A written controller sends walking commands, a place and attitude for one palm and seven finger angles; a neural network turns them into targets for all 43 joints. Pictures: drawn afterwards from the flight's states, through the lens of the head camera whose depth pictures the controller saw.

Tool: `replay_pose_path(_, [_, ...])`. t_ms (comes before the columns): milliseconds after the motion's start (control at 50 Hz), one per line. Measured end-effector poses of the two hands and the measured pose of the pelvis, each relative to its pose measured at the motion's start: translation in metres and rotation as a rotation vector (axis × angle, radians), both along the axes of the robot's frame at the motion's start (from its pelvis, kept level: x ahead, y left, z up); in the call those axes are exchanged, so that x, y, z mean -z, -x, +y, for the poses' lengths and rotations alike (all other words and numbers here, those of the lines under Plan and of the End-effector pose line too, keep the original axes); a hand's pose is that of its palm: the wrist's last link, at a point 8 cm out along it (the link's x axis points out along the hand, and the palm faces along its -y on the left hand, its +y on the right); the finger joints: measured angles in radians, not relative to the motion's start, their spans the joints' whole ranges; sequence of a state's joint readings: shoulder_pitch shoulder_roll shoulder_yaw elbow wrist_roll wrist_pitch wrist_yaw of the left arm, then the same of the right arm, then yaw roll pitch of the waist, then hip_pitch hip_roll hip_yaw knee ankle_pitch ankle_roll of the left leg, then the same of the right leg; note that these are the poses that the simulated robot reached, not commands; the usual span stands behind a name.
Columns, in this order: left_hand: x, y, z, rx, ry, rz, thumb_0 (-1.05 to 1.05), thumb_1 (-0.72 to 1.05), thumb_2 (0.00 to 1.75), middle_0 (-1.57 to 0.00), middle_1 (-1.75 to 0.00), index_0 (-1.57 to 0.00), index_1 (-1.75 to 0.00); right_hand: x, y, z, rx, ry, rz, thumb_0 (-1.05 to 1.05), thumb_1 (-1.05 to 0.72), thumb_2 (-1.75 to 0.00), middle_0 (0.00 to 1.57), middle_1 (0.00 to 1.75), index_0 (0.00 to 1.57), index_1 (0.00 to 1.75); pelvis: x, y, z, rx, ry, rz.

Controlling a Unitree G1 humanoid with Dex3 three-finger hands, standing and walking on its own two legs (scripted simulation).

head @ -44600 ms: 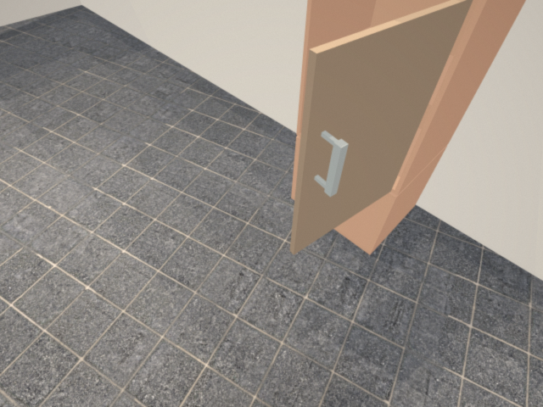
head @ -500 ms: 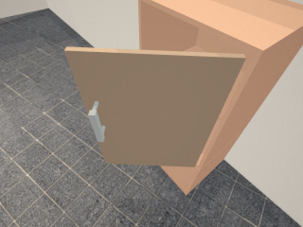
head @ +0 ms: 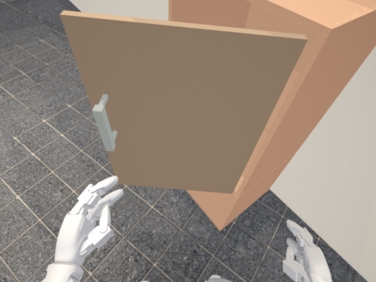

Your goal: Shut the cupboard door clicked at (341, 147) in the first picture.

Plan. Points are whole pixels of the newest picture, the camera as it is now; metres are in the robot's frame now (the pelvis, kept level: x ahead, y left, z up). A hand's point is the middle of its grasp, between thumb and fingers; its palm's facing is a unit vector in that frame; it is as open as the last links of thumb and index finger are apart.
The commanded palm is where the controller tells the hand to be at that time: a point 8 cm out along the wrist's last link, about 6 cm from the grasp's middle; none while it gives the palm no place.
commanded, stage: raise the hand and make a fist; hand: left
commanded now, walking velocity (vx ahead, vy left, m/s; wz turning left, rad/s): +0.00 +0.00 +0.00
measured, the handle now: (107, 124) +0.45 +0.21 +0.06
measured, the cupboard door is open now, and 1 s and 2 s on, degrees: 49 49 49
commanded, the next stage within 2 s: bring the fist close to the handle in 1.56 s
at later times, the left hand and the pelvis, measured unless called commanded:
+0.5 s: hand (90, 234) +0.21 +0.19 +0.02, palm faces +0.01 -1.00 -0.01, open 4.1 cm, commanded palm +0.17 +0.25 +0.03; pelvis +0.00 +0.00 -0.03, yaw +1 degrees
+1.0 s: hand (71, 223) +0.22 +0.22 +0.05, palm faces -0.01 -1.00 -0.03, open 3.1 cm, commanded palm +0.20 +0.28 +0.06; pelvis +0.01 +0.03 -0.01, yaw +1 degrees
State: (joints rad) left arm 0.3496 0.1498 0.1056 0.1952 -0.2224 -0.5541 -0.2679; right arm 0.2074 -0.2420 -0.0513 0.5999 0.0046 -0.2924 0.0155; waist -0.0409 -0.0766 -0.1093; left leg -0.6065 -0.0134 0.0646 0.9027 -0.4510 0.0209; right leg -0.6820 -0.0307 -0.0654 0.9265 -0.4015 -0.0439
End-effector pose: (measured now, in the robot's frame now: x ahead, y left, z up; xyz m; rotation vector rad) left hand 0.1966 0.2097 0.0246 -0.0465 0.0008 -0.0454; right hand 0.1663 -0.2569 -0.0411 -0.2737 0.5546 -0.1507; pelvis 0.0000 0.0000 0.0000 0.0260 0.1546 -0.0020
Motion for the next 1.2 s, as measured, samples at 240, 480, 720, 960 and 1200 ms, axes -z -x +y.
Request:
replay_pose_path(240, [-0.001, 0.065, 0.041, -0.162, -0.134, -0.106, 0.03, 0.91, 0.9, -0.57, -0.71, -0.58, -0.71, 0.05, -0.068, 0.028, -0.183, -0.006, -0.076, 0.01, -0.91, -0.9, 0.2, 0.3, 0.19, 0.3, 0.051, 0.013, -0.012, -0.065, 0.062, 0.09])
replay_pose_path(480, [0.007, 0.004, 0.029, -0.011, -0.055, 0.175, 0.02, 0.9, 0.9, -0.79, -0.95, -0.8, -0.95, 0.073, 0.013, 0.043, 0.033, -0.145, 0.161, 0.02, -0.9, -0.9, 0.21, 0.3, 0.2, 0.3, 0.03, 0.003, 0.0, -0.018, 0.037, 0.087])
replay_pose_path(720, [0.004, 0.011, 0.04, 0.047, -0.066, 0.069, 0.02, 0.91, 0.9, -1.01, -1.19, -1.01, -1.19, 0.057, 0.009, 0.027, 0.01, -0.001, 0.141, 0.02, -0.91, -0.9, 0.2, 0.3, 0.2, 0.3, 0.03, 0.002, 0.02, -0.032, 0.061, 0.092])
replay_pose_path(960, [-0.035, -0.002, 0.068, -0.069, -0.084, -0.008, 0.02, 0.91, 0.9, -1.22, -1.42, -1.23, -1.42, 0.026, -0.029, 0.072, -0.081, -0.064, 0.033, 0.01, -0.91, -0.9, 0.2, 0.3, 0.2, 0.3, 0.016, -0.008, 0.032, -0.037, 0.072, 0.054])
replay_pose_path(1200, [-0.05, -0.019, 0.075, -0.049, -0.105, -0.035, 0.02, 0.9, 0.9, -1.29, -1.49, -1.29, -1.5, 0.028, -0.018, 0.074, -0.084, -0.06, 0.09, 0.01, -0.9, -0.9, 0.21, 0.3, 0.2, 0.3, 0.009, -0.012, 0.033, -0.037, 0.075, 0.036])
